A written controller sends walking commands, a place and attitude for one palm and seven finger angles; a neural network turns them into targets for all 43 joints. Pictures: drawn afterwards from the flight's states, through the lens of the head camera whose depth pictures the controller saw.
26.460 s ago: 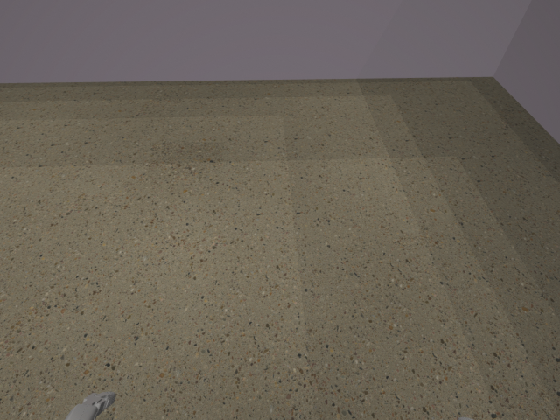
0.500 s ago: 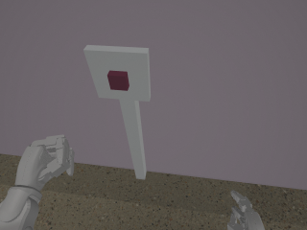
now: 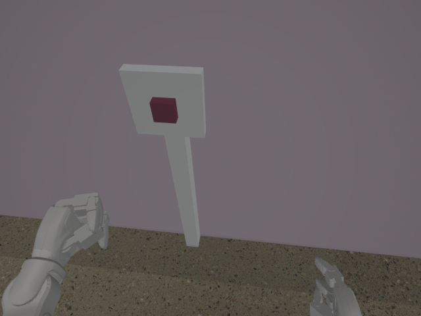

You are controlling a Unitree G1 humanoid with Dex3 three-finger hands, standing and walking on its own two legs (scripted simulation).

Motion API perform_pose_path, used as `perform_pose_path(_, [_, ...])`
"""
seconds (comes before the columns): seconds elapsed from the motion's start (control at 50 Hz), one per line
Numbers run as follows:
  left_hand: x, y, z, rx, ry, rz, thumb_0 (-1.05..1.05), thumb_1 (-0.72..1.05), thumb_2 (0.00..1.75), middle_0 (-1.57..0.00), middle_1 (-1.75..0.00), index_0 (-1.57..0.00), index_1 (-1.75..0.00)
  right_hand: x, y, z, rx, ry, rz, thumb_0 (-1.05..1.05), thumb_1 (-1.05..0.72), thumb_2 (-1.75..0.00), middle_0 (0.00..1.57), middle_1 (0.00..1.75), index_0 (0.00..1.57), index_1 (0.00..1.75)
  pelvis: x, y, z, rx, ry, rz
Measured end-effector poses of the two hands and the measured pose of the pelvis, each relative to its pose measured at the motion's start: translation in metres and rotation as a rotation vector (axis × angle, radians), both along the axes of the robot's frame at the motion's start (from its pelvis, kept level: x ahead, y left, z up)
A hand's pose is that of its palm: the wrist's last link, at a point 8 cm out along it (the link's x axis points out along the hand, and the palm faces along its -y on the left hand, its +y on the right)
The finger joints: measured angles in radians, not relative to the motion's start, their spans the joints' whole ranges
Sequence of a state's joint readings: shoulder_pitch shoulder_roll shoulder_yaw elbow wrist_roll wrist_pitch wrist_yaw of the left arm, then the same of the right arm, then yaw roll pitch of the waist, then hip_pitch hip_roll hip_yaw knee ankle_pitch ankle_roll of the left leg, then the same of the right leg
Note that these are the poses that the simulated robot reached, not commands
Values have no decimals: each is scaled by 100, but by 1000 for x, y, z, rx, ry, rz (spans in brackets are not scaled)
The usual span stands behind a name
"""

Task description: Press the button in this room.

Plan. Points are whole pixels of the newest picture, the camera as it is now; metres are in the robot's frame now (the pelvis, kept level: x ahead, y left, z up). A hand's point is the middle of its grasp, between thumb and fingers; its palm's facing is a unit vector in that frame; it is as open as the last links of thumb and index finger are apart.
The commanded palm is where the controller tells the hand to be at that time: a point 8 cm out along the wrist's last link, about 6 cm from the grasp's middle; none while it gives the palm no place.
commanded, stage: aim a knuckle at the button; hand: left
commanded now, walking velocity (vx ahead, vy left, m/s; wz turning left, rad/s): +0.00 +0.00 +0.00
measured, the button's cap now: (164, 109) +0.54 +0.16 +0.11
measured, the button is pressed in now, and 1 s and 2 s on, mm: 0 0 0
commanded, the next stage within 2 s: none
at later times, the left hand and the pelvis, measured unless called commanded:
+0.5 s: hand (134, 183) +0.33 +0.17 +0.10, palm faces +0.00 -1.00 -0.05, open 3.1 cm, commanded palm +0.30 +0.22 +0.09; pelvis +0.01 +0.00 +0.00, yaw -1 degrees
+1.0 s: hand (158, 160) +0.40 +0.15 +0.08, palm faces -0.03 -1.00 -0.03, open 3.1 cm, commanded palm +0.38 +0.20 +0.08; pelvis +0.01 -0.01 +0.00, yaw -1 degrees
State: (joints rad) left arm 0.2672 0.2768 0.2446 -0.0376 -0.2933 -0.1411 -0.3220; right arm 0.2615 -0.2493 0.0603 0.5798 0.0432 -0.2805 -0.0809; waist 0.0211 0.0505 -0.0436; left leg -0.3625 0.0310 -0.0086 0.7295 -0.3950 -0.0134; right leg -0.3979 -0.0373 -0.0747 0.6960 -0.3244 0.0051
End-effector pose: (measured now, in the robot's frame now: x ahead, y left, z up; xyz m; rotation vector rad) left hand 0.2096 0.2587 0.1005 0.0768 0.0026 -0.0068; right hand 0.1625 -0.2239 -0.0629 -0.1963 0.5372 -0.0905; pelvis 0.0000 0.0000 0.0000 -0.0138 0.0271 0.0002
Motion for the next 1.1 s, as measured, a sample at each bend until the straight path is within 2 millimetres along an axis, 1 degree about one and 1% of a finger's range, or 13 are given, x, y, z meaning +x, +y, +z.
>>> perform_pose_path(0.06, [1,2,1,-11,-15,16,2,90,90,-130,-150,-130,-150,-1,3,0,-1,-2,4,1,-90,-90,20,30,21,30,-1,1,0,-1,-4,2])
perform_pose_path(0.1, [6,3,3,-19,-37,26,2,90,90,-130,-150,-130,-150,-2,4,-2,-4,2,10,1,-90,-90,20,30,21,30,-3,2,-1,-2,-6,7])
perform_pose_path(0.16, [20,-4,2,-29,-54,17,2,90,90,-130,-150,-130,-150,-3,5,-5,-9,14,15,1,-90,-90,20,30,21,30,-6,3,-1,-2,-4,12])
perform_pose_path(0.28, [57,-28,-5,-17,-13,-60,2,90,90,-130,-150,-130,-150,-10,1,-10,-9,44,-17,1,-90,-90,20,30,21,30,-5,3,-2,5,17,2])
perform_pose_path(0.36, [78,-33,-6,-24,-2,-46,2,90,90,-130,-150,-130,-150,-16,-4,-13,-6,76,-47,1,-90,-90,20,30,21,30,-1,2,-1,12,31,-12])
perform_pose_path(0.48, [96,-29,-3,-27,-26,6,2,90,90,-129,-150,-130,-150,-23,-13,-18,-5,138,-67,1,-90,-90,20,30,21,30,7,-1,1,15,46,-20])
perform_pose_path(0.56, [104,-35,-7,-23,-11,-12,2,90,90,-129,-150,-130,-150,-25,-19,-23,-9,174,-72,1,-90,-90,20,30,21,30,9,-2,0,14,55,-16])
perform_pose_path(0.66, [120,-47,-17,-30,17,-30,2,90,90,-130,-150,-130,-150,-27,-24,-28,-19,213,-82,1,-90,-90,20,30,21,30,10,-4,0,16,66,-15])
perform_pose_path(0.8, [149,-52,-11,-35,-16,-11,2,90,90,-130,-150,-130,-150,-31,-29,-32,-18,256,-100,1,-91,-90,20,30,21,30,11,-8,-1,19,82,-20])
perform_pose_path(0.86, [160,-52,-11,-36,-12,-11,2,90,90,-130,-150,-130,-150,-36,-30,-34,-14,280,-111,1,-91,-90,20,30,21,30,11,-9,-2,19,90,-22])
perform_pose_path(0.94, [170,-53,-15,-42,13,-19,2,90,90,-129,-150,-130,-150,-46,-33,-38,-12,318,-125,1,-91,-90,20,30,21,30,11,-8,-2,19,101,-25])
perform_pose_path(1.02, [177,-57,-19,-51,17,-25,2,90,90,-129,-150,-130,-150,-58,-35,-42,-17,361,-140,1,-91,-90,20,30,21,30,9,-7,-4,18,109,-26])
perform_pose_path(1.1, [186,-64,-18,-52,-8,-30,2,90,90,-129,-150,-130,-150,-72,-35,-46,-20,402,-154,1,-91,-90,20,30,21,30,6,-5,-5,17,118,-27])
